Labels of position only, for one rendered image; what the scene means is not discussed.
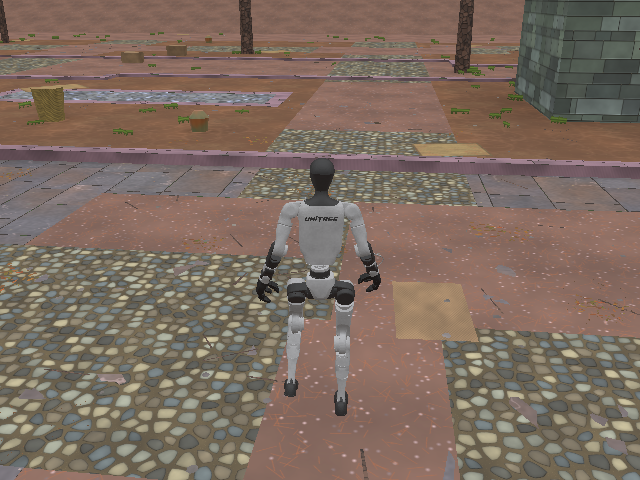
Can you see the left robot hand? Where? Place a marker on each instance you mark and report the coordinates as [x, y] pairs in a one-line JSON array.
[[261, 287]]

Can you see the right robot hand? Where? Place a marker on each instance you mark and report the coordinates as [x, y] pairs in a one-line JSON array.
[[376, 281]]

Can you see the right robot upper arm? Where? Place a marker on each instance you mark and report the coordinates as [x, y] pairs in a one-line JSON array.
[[352, 211]]

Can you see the left robot upper arm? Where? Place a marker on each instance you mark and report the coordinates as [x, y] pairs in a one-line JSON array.
[[290, 210]]

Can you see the robot left forearm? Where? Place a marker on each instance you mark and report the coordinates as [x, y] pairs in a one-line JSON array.
[[270, 266]]

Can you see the right robot shin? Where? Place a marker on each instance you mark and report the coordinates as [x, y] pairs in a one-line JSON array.
[[342, 363]]

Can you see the robot right forearm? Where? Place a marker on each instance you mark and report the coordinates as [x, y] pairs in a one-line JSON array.
[[370, 263]]

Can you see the robot right thigh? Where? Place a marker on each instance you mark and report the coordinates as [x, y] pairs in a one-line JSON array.
[[344, 294]]

